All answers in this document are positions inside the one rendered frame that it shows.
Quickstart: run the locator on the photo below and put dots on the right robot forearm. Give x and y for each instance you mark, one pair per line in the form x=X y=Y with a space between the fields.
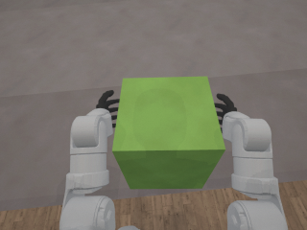
x=251 y=141

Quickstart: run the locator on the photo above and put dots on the carton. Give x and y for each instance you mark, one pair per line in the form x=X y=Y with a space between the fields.
x=167 y=133

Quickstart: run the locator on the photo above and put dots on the left robot forearm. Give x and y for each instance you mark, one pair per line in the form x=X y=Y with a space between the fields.
x=88 y=140

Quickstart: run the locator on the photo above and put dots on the robot right hand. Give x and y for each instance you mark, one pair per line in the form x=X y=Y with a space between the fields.
x=227 y=107

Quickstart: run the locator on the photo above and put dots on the right robot upper arm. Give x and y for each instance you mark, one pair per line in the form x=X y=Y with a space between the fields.
x=254 y=215

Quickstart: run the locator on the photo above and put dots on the robot left hand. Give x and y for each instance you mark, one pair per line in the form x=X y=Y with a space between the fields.
x=103 y=103

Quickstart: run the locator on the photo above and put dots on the left robot upper arm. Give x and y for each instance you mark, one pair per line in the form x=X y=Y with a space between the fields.
x=88 y=212

